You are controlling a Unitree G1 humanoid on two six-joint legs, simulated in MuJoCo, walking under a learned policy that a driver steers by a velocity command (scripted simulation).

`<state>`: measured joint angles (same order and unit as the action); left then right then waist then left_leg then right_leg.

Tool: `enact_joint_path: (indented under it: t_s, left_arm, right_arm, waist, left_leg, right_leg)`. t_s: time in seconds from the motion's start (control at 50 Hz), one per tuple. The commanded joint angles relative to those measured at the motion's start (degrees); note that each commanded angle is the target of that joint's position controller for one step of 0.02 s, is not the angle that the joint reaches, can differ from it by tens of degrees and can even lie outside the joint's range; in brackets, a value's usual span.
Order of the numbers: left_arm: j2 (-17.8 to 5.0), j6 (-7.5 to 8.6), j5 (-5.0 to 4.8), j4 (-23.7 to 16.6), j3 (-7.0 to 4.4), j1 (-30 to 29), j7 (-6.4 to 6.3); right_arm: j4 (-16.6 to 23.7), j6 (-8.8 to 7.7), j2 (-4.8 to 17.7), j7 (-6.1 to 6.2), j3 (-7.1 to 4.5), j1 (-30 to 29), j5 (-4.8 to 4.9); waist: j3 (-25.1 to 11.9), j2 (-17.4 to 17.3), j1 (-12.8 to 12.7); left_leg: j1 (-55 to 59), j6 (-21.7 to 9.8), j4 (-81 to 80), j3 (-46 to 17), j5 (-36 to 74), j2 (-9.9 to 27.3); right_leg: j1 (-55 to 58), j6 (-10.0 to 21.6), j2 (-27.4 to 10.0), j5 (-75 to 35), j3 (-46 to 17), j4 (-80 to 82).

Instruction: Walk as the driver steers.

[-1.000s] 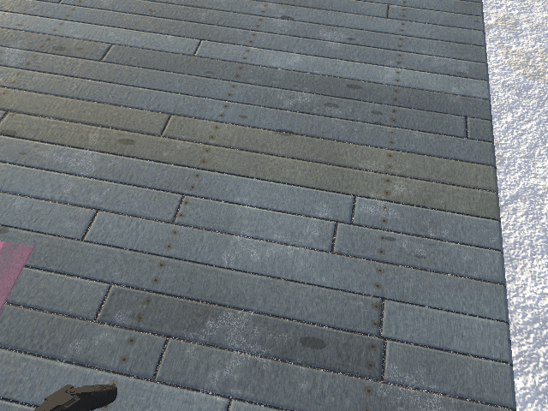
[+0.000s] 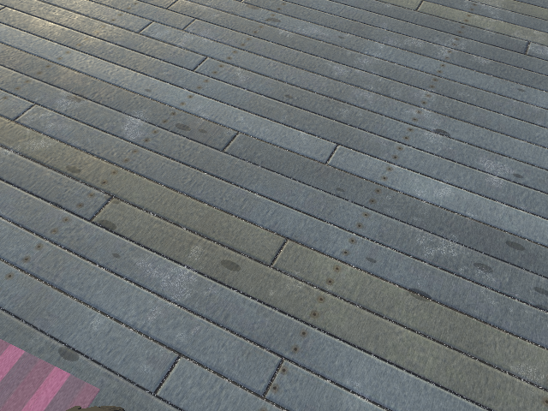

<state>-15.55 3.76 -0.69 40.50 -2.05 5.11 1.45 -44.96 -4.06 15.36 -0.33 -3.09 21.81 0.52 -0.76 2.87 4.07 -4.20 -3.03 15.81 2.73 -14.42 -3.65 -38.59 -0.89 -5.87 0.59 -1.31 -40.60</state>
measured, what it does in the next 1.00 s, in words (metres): walks ahead: right foot, then left foot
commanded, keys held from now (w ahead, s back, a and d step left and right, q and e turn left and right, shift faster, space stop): w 0.48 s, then w+e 0.26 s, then e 0.26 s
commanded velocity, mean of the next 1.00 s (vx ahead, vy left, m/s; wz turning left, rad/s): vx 0.45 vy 0.00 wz -0.18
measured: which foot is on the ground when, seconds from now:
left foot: down 0.00-0.16, up 0.18-0.64, down 0.66-1.00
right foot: up 0.00-0.14, down 0.16-0.66, up 0.68-1.00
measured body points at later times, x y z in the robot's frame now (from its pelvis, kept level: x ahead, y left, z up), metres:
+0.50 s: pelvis +0.27 -0.04 +0.00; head +0.30 -0.04 +0.45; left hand +0.30 +0.24 -0.12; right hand +0.47 -0.28 -0.09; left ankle +0.44 +0.13 -0.69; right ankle +0.22 -0.14 -0.74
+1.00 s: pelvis +0.51 +0.01 +0.00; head +0.55 +0.00 +0.45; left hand +0.74 +0.23 -0.10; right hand +0.52 -0.28 -0.12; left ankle +0.49 +0.12 -0.74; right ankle +0.62 -0.15 -0.70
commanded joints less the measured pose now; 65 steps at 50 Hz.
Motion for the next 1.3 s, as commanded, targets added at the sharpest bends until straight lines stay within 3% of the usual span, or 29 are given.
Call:
enact_joint_path:
  t_s: [0.02,0.1,0.14,0.16,0.18,0.2,0.22,0.26,0.3,0.34,0.46,0.54,0.6,0.64,0.66,0.68,0.7,0.72,0.78,0.84,0.94,1.08,1.1,1.12,1.14,1.16,1.18,1.22,1.3]
  left_arm:
    - [-2.9,1.22,-0.38,-5.5,-0.44,-7.2,0.89]
    - [-4.5,1.75,-0.23,-6.4,-1.15,-6.5,1.87]
    - [-7.9,1.80,0.45,-3.3,-3.20,5.4,1.16]
    - [-11.9,1.63,0.96,-1.5,-4.48,16.1,0.43]
    - [-16.4,1.43,1.15,-0.3,-5.42,19.8,0.42]
    - [-11.3,1.11,0.06,-0.2,-4.25,21.1,0.34]
    - [-9.6,0.95,-0.08,-0.5,-3.54,17.1,0.08]
    - [-7.0,0.85,0.66,-1.2,-2.74,10.6,0.20]
    - [-5.5,1.59,1.42,-1.4,-2.30,8.0,0.39]
    - [-6.2,2.37,0.82,-0.4,-2.64,8.2,0.30]
    - [-9.4,1.67,0.20,1.7,-3.59,11.9,-0.90]
    - [-10.2,0.73,-0.80,4.2,-3.82,16.5,-1.22]
    - [-11.2,-0.24,-0.94,4.7,-4.25,15.9,-1.62]
    - [-9.1,-0.58,-0.54,4.7,-3.43,15.3,-1.71]
    - [-5.0,-0.48,0.81,3.0,-1.87,15.1,-1.70]
    - [0.2,0.55,-0.14,1.6,-0.41,22.2,-1.66]
    - [-5.9,1.02,-1.42,2.9,-1.81,20.3,-1.67]
    - [-8.9,1.06,-1.96,1.6,-2.80,15.5,-1.64]
    - [-7.0,-0.50,-0.73,0.9,-3.30,12.6,-2.05]
    - [-4.5,-2.65,-0.49,0.0,-3.18,13.3,-2.20]
    - [-2.2,-3.41,0.12,-3.2,-2.39,7.2,-0.72]
    - [-6.2,-4.53,0.57,-7.1,-4.46,5.2,1.35]
    - [-7.8,-4.37,0.66,-6.0,-5.41,9.7,0.98]
    - [-12.9,-4.29,0.74,-5.5,-7.13,14.0,-0.32]
    - [-18.4,-4.43,1.25,-6.9,-7.65,13.5,-1.53]
    - [-15.8,-3.66,1.81,-8.6,-6.49,13.3,-0.88]
    - [-13.1,-3.16,1.30,-9.3,-5.86,10.3,-0.40]
    - [-9.8,-3.34,-0.32,-9.1,-4.86,5.5,-0.96]
    - [-10.6,-4.26,1.14,-10.2,-5.14,2.9,-2.33]
  right_arm:
    - [2.1,-0.23,10.4,0.31,-2.61,0.9,0.44]
    - [0.9,0.73,11.6,0.60,-3.12,1.3,0.63]
    - [0.9,1.07,10.7,0.87,-2.65,0.1,0.60]
    - [2.3,0.81,8.1,1.08,-1.46,-0.4,-0.54]
    - [3.5,-0.39,1.8,0.59,0.47,6.7,-0.48]
    - [2.4,-1.47,6.6,0.09,-0.42,3.4,0.35]
    - [4.3,-2.03,9.2,-0.32,-1.19,-2.1,1.57]
    - [5.7,-2.02,8.3,-0.03,-1.03,-7.4,0.21]
    - [4.9,-0.74,6.7,0.05,-0.98,-4.6,0.16]
    - [4.7,0.25,5.1,0.32,-0.53,-4.7,-0.05]
    - [6.6,-0.43,2.7,-0.38,0.68,-16.0,-0.11]
    - [8.9,-1.32,3.6,-1.17,0.38,-22.7,0.38]
    - [8.7,-1.99,5.9,-1.74,-0.59,-20.8,0.34]
    - [5.7,-2.20,9.3,-1.13,-2.54,-9.8,-0.09]
    - [4.5,-2.17,13.6,-0.48,-3.78,0.1,-1.20]
    - [3.3,-1.47,17.7,-0.50,-4.67,2.9,-1.63]
    - [3.7,-1.35,12.0,-0.57,-3.40,2.8,-1.04]
    - [3.9,-1.43,9.1,-0.40,-2.44,-0.5,-0.60]
    - [4.0,-1.90,4.8,-0.39,-1.07,-9.8,-1.74]
    - [3.1,-2.47,6.2,0.12,-1.88,-12.6,-1.63]
    - [2.1,-0.70,8.9,2.03,-2.84,-13.4,-1.05]
    - [1.4,1.80,11.6,2.25,-4.11,-13.9,1.78]
    - [1.3,2.06,10.7,2.25,-3.92,-13.7,1.91]
    - [1.2,1.97,9.2,1.96,-3.46,-10.2,0.41]
    - [3.2,1.76,4.5,1.41,-1.78,-7.8,-3.16]
    - [3.1,1.55,6.7,0.73,-1.62,-7.3,-1.97]
    - [3.7,1.82,9.2,0.53,-2.30,-11.6,0.17]
    - [3.8,2.70,8.5,1.61,-2.31,-14.7,-0.79]
    - [3.7,3.84,6.8,2.22,-2.02,-13.4,-0.91]
  waist:
    - [3.4,-5.3,0.5]
    - [2.4,-7.1,-1.1]
    - [-5.5,-6.9,-7.3]
    - [-13.6,-2.7,-11.6]
    - [-20.8,11.6,-8.3]
    - [-21.5,8.6,-11.2]
    - [-12.6,5.6,-10.9]
    - [-4.1,-0.7,-7.2]
    - [-2.3,1.7,-3.7]
    - [-0.9,1.5,-2.8]
    - [1.7,0.2,-6.2]
    - [3.4,0.6,-8.4]
    - [2.4,2.0,-6.1]
    - [-3.9,1.1,-0.3]
    - [-12.9,-5.4,3.5]
    - [-19.4,-21.6,0.3]
    - [-17.4,-16.4,2.3]
    - [-10.2,-12.8,2.3]
    - [-1.3,-10.0,-2.9]
    - [-0.1,-9.0,-5.6]
    - [-0.9,-8.0,-4.1]
    - [-2.0,-7.9,-5.3]
    - [-4.1,-6.0,-7.5]
    - [-7.6,2.1,-8.5]
    - [-10.6,16.4,-4.6]
    - [-21.8,10.9,-6.7]
    - [-17.5,4.7,-7.5]
    - [-9.1,-1.3,-5.2]
    - [-7.6,2.5,-2.7]
  left_leg:
    - [-0.1,-8.8,-4.4,-8.7,16.0,16.4]
    - [5.6,-7.3,1.1,-9.3,25.1,18.1]
    - [2.6,-4.7,15.1,-5.4,39.3,14.0]
    - [-8.7,-2.2,31.4,-2.9,27.1,11.0]
    - [-32.4,2.0,53.2,-3.2,-9.8,0.8]
    - [-39.9,1.8,60.6,-10.6,-18.4,1.9]
    - [-44.1,1.5,61.9,-9.5,-14.3,4.9]
    - [-40.2,1.6,55.4,-7.2,-6.5,9.4]
    - [-33.6,2.3,51.2,-7.7,-3.7,11.2]
    - [-32.6,3.3,46.5,-7.0,-2.3,11.8]
    - [-30.8,4.1,24.8,-4.4,16.1,10.1]
    - [-28.8,3.7,16.8,-4.6,17.5,7.9]
    - [-24.1,2.2,12.9,-4.7,11.9,6.5]
    - [-7.2,-0.3,10.9,-3.6,10.3,5.9]
    - [8.9,-3.9,12.7,-13.7,11.3,16.3]
    - [25.2,-12.1,6.6,-38.1,-1.1,28.1]
    - [22.7,-11.8,2.4,-42.0,-10.2,27.0]
    - [16.6,-9.4,1.8,-33.2,-10.0,25.5]
    - [-0.8,-7.3,-2.1,-16.4,13.3,20.2]
    - [-5.6,-8.1,-2.3,-6.4,35.2,19.7]
    - [-5.4,-7.1,-2.4,4.1,36.4,17.8]
    - [1.6,-4.0,11.2,5.9,39.1,20.0]
    - [0.1,-2.0,19.5,7.6,38.9,17.4]
    - [-7.8,2.2,32.6,9.1,26.4,12.8]
    - [-28.4,7.0,52.9,8.3,-23.3,3.3]
    - [-32.0,7.0,62.0,-5.9,-27.3,1.2]
    - [-34.6,6.2,62.9,-7.9,-22.6,3.3]
    - [-34.9,5.8,55.1,-7.9,-14.8,6.3]
    - [-25.7,6.7,42.0,-6.8,-9.9,4.2]
  right_leg:
    - [0.8,1.0,1.5,-2.7,1.1,6.1]
    - [5.0,4.1,3.7,3.5,2.5,11.0]
    - [23.9,7.0,6.5,2.1,5.3,12.9]
    - [41.6,10.8,-2.6,-1.6,-4.6,10.1]
    - [61.5,20.7,-16.0,10.2,-32.9,15.2]
    - [62.3,20.5,-16.0,18.9,-40.4,20.8]
    - [55.5,17.9,-14.3,19.4,-31.7,22.0]
    - [39.2,16.0,-10.4,10.1,-21.6,25.0]
    - [30.4,16.2,-8.4,5.7,-17.1,28.7]
    - [27.0,16.4,-7.6,2.3,-12.6,31.1]
    - [27.3,13.2,-4.5,-1.3,-3.0,32.5]
    - [31.4,12.2,-6.4,1.1,-5.3,29.9]
    - [34.5,10.8,-8.0,0.8,-8.4,25.4]
    - [31.2,8.0,-3.8,-6.6,-6.0,12.7]
    - [21.6,5.4,0.5,4.7,-2.6,-5.1]
    - [0.7,2.0,8.4,31.6,-0.1,-24.0]
    - [-5.3,1.9,5.9,32.4,-6.2,-31.8]
    - [-8.0,2.3,3.6,27.3,-5.9,-33.4]
    - [-0.5,1.2,-0.6,18.0,-5.1,-28.1]
    - [2.8,-0.9,-0.2,16.8,-3.3,-23.5]
    - [7.9,-0.7,0.8,1.8,0.9,-5.4]
    - [13.7,4.4,4.5,8.0,4.8,7.3]
    - [20.8,6.1,7.0,3.4,5.9,12.3]
    - [32.5,9.3,3.0,-19.8,-1.9,14.6]
    - [46.7,19.6,-11.3,-46.2,-22.9,11.1]
    - [49.5,26.2,-16.2,-32.3,-34.3,15.8]
    - [45.6,23.7,-13.6,-23.9,-29.1,17.7]
    - [35.0,17.5,-8.5,-10.5,-22.1,19.7]
    - [24.8,15.6,-4.0,-7.3,-18.5,21.8]
Next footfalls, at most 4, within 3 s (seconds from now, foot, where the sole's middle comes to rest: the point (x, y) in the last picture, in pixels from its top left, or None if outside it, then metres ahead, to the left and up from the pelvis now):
0.16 right None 0.26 -0.14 -0.78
0.66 left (214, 399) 0.53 0.12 -0.78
1.12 right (317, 343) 0.66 -0.15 -0.78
1.54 left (233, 323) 0.73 0.07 -0.78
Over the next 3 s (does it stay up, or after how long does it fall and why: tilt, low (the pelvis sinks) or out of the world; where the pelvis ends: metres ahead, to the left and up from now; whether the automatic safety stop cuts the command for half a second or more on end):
stays up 1.02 -0.42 -0.02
